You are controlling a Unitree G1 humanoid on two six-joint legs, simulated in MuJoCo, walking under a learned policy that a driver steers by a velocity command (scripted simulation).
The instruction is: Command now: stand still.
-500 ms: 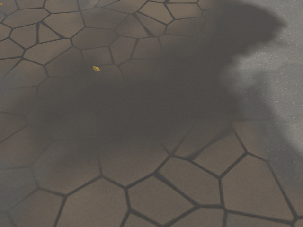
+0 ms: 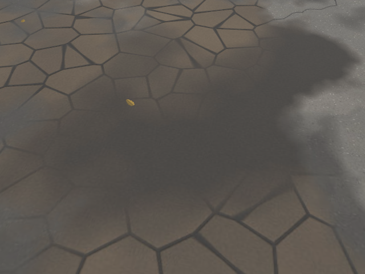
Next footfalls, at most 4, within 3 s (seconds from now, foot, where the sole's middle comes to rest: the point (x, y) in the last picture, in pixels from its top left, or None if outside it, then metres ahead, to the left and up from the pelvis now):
0.44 right None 0.17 -0.13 -0.78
0.96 left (212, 268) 0.56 -0.08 -0.78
1.46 right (291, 244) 0.65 -0.38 -0.78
2.00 left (275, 171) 1.00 -0.38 -0.78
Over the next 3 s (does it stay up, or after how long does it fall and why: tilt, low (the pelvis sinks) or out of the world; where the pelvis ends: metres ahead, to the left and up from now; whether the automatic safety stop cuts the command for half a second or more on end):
stays up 0.93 -0.46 0.00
